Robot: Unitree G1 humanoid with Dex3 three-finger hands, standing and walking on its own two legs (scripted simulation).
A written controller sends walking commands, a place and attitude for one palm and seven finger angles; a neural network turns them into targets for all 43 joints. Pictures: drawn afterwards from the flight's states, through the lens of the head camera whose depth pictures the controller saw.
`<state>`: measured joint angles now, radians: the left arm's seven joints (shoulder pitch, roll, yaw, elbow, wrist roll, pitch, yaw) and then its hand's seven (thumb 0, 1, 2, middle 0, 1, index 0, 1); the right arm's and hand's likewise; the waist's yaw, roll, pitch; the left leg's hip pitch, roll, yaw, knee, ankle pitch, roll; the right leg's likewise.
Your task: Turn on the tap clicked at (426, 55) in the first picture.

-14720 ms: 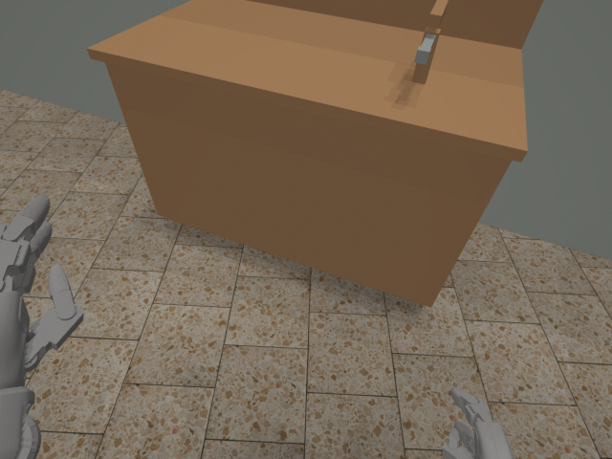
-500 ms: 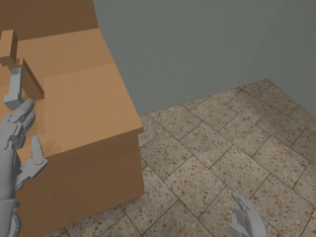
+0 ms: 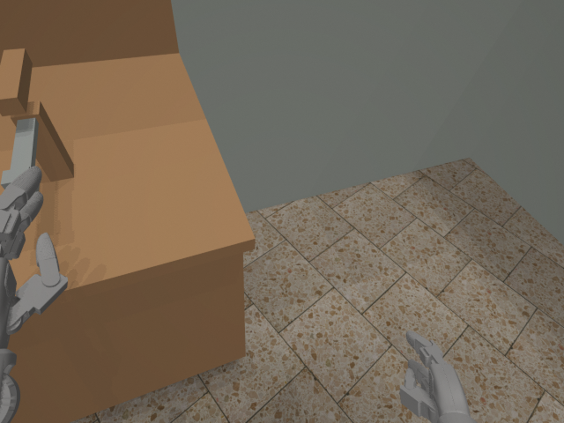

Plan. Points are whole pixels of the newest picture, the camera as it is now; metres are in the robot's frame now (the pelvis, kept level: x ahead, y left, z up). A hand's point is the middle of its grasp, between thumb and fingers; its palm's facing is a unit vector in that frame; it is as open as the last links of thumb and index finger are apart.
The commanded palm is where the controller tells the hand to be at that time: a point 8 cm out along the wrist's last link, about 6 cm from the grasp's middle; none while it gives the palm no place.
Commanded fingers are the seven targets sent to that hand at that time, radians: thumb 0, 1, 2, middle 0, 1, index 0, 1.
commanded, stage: come to a stop and stand still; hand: left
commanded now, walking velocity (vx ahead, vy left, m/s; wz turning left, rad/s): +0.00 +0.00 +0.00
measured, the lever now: (21, 183) +0.35 +0.36 +0.15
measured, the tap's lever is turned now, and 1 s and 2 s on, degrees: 0 0 0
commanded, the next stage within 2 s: look again from close up in 0.08 s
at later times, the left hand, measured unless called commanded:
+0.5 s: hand (31, 315) +0.18 +0.26 +0.16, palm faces +0.40 -0.84 -0.36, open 7.5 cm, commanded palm +0.12 +0.29 +0.17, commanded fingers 0.00 0.90 0.90 -0.20 -0.30 -0.20 -0.30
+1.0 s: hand (49, 309) +0.19 +0.25 +0.14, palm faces +0.35 -0.85 -0.39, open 7.4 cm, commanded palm +0.14 +0.28 +0.17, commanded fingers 0.00 0.90 0.90 -0.20 -0.30 -0.20 -0.30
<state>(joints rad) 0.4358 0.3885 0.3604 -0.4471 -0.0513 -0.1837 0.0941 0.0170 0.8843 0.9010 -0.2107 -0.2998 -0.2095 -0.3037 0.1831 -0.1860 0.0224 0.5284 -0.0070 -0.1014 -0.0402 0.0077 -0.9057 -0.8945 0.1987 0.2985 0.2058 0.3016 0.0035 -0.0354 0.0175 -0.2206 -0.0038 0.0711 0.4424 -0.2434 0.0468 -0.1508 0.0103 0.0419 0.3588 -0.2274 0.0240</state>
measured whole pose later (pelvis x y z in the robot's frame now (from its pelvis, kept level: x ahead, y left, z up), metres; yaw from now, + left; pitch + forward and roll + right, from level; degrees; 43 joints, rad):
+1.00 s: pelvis -0.02 +0.00 +0.00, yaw +0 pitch +0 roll -1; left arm 0.43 0.39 0.35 -0.41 -0.04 -0.24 0.08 0.02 0.88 0.90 -0.22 -0.30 -0.22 -0.30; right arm 0.23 -0.19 0.02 0.58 0.00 -0.15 -0.03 0.01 -0.91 -0.89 0.20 0.30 0.21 0.30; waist 0.03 -0.04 0.04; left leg -0.25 0.00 0.07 0.46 -0.22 0.05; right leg -0.19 0.01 0.04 0.40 -0.22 0.02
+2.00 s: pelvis -0.03 +0.00 +0.00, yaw +1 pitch +0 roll -1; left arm 0.43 0.34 0.34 -0.41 -0.04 -0.19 0.11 0.02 0.89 0.90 -0.21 -0.30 -0.21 -0.30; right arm 0.24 -0.20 0.02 0.58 0.00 -0.09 -0.05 0.01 -0.91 -0.89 0.20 0.30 0.21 0.30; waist 0.02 0.00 0.01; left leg -0.22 -0.01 0.05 0.40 -0.18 0.05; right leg -0.14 0.00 0.02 0.31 -0.17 0.03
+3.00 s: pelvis -0.02 +0.01 +0.00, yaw +0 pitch -1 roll -1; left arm 0.40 0.34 0.33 -0.43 -0.04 -0.19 0.11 0.02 0.89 0.90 -0.21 -0.30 -0.21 -0.30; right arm 0.22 -0.19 0.03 0.57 -0.01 -0.10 -0.04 0.01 -0.90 -0.89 0.20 0.30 0.21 0.30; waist 0.03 -0.02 0.02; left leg -0.21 -0.02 0.07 0.42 -0.20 0.06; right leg -0.14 0.00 0.04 0.34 -0.19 0.04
